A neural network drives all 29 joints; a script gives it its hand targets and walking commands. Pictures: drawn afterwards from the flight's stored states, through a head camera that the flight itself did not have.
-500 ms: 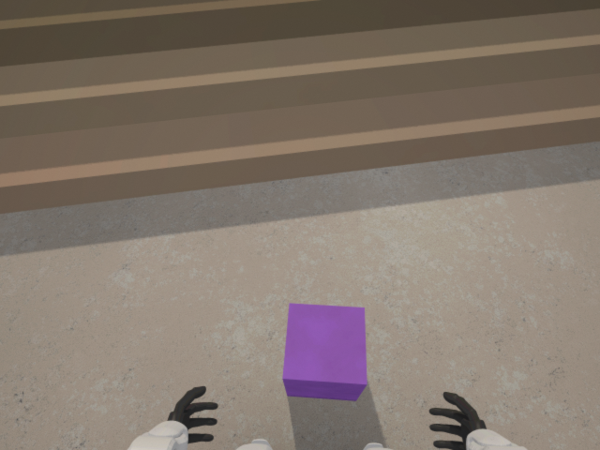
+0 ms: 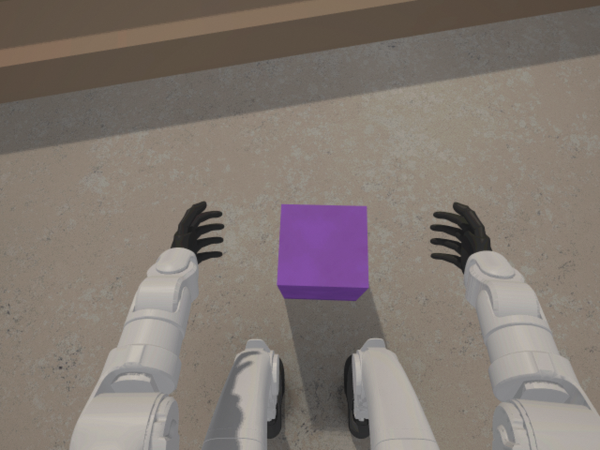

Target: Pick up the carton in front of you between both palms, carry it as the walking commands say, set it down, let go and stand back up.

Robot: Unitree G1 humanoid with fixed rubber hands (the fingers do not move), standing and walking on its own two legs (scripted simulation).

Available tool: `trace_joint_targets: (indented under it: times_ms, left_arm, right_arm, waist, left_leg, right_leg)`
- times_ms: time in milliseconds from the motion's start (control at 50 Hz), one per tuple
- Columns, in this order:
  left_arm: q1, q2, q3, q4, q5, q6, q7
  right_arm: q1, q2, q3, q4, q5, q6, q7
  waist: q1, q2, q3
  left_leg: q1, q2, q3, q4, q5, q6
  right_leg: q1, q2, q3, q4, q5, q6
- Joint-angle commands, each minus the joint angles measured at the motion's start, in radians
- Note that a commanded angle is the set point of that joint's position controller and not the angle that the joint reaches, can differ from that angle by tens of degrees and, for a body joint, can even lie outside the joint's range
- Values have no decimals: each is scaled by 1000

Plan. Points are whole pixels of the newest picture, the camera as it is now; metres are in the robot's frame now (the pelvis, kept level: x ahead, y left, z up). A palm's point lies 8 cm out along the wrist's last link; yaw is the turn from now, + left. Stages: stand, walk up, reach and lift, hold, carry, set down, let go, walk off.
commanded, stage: reach and lift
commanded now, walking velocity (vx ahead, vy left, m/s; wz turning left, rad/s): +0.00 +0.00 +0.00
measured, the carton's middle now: (321, 256) +0.47 -0.02 -0.54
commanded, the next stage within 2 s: none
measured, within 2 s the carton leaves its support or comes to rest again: neither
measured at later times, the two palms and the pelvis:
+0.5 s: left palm (212, 187) +0.50 +0.17 -0.15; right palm (446, 192) +0.48 -0.22 -0.15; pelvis +0.01 +0.00 -0.04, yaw +0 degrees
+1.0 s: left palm (240, 240) +0.48 +0.17 -0.40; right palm (406, 243) +0.46 -0.21 -0.40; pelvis -0.04 +0.00 -0.24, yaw +0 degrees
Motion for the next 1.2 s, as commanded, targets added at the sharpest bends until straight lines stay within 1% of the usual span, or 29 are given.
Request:
trace_joint_targets:
  times_ms: [0, 120, 180, 220, 300, 340, 400, 480, 560, 640, 700, 740, 780, 880, 960, 1000, 1040, 1100, 1180]
  left_arm:
    - [-314, 94, 50, -28, 8, -54, 18]
    - [-565, 147, 76, 93, -5, -148, 45]
    - [-662, 169, 81, 142, -14, -192, 51]
    - [-698, 179, 85, 161, -15, -216, 51]
    - [-685, 181, 95, 157, 1, -257, 38]
    - [-666, 167, 108, 153, 16, -278, 26]
    - [-643, 140, 131, 154, 38, -309, 12]
    - [-611, 110, 151, 179, 62, -331, 8]
    - [-574, 103, 152, 206, 68, -341, 16]
    - [-589, 126, 112, 181, 27, -356, 38]
    - [-625, 163, 62, 127, -29, -361, 60]
    - [-663, 189, 28, 90, -71, -356, 74]
    - [-700, 204, -3, 71, -108, -346, 86]
    - [-822, 239, -39, 99, -163, -318, 105]
    - [-925, 266, -55, 198, -188, -305, 113]
    - [-965, 272, -62, 262, -196, -308, 112]
    - [-993, 280, -70, 321, -202, -317, 109]
    - [-1030, 290, -84, 388, -211, -335, 103]
    - [-1078, 309, -110, 399, -236, -364, 103]
  right_arm:
    - [-304, -103, -55, -28, -11, -55, -15]
    - [-548, -147, -84, 79, 8, -153, -45]
    - [-642, -170, -91, 120, 20, -197, -50]
    - [-672, -182, -93, 139, 24, -220, -50]
    - [-646, -183, -103, 134, 12, -259, -38]
    - [-629, -170, -117, 129, -3, -281, -27]
    - [-617, -143, -142, 132, -26, -313, -12]
    - [-591, -109, -167, 162, -49, -334, -6]
    - [-542, -101, -167, 194, -52, -342, -15]
    - [-548, -136, -142, 174, -14, -358, -35]
    - [-586, -182, -100, 122, 43, -365, -54]
    - [-627, -214, -67, 87, 84, -362, -67]
    - [-670, -234, -36, 70, 120, -352, -78]
    - [-794, -267, 14, 111, 181, -327, -100]
    - [-889, -287, 37, 207, 206, -313, -116]
    - [-927, -292, 48, 268, 215, -315, -120]
    - [-955, -298, 59, 322, 222, -322, -120]
    - [-993, -305, 75, 383, 230, -340, -117]
    - [-1047, -320, 103, 393, 249, -368, -119]
  waist:
    - [-14, -7, -557]
    - [-16, -1, -763]
    - [-17, -1, -852]
    - [-19, 3, -925]
    - [-23, 10, -1061]
    - [-22, 9, -1056]
    - [-18, 5, -1001]
    - [-14, 0, -943]
    - [-16, 7, -936]
    - [-20, 20, -1010]
    - [-20, 24, -1128]
    - [-18, 26, -1195]
    - [-19, 20, -1219]
    - [-21, 4, -1140]
    - [-24, 7, -1027]
    - [-26, 9, -957]
    - [-26, 11, -898]
    - [-25, 13, -835]
    - [-26, 11, -873]
  left_leg:
    - [230, -54, 9, -125, 2, -23]
    - [162, -68, 15, -78, 45, -28]
    - [132, -70, 13, -65, 81, -26]
    - [138, -72, 11, -59, 124, -25]
    - [182, -75, 4, -63, 264, -21]
    - [158, -75, -4, -61, 326, -18]
    - [73, -68, -17, -34, 384, -17]
    - [-86, -62, -20, 54, 391, -25]
    - [-221, -66, -15, 186, 369, -31]
    - [-277, -71, -15, 328, 399, -34]
    - [-260, -74, -11, 438, 428, -34]
    - [-248, -74, -4, 503, 411, -34]
    - [-261, -73, 4, 552, 361, -34]
    - [-351, -59, 18, 640, 155, -32]
    - [-412, -43, 15, 698, 11, -24]
    - [-450, -36, 10, 725, -36, -21]
    - [-483, -29, 4, 752, -54, -20]
    - [-522, -21, -6, 793, -44, -21]
    - [-514, -20, -10, 851, 32, -23]
  right_leg:
    - [211, 44, -21, -143, 25, 26]
    - [152, 53, -30, -99, 74, 34]
    - [129, 56, -28, -82, 117, 34]
    - [133, 58, -27, -77, 165, 33]
    - [167, 61, -18, -81, 313, 30]
    - [144, 60, -10, -78, 377, 31]
    - [56, 56, 1, -51, 428, 33]
    - [-81, 52, 3, 37, 435, 39]
    - [-218, 56, 6, 168, 413, 44]
    - [-306, 61, 5, 301, 428, 44]
    - [-321, 62, -3, 408, 442, 46]
    - [-327, 61, -12, 473, 419, 45]
    - [-338, 59, -22, 524, 373, 44]
    - [-407, 41, -36, 616, 173, 41]
    - [-481, 21, -33, 668, 22, 34]
    - [-517, 11, -26, 694, -21, 31]
    - [-545, 4, -19, 721, -38, 28]
    - [-574, -4, -6, 763, -28, 25]
    - [-539, -3, 3, 820, 52, 27]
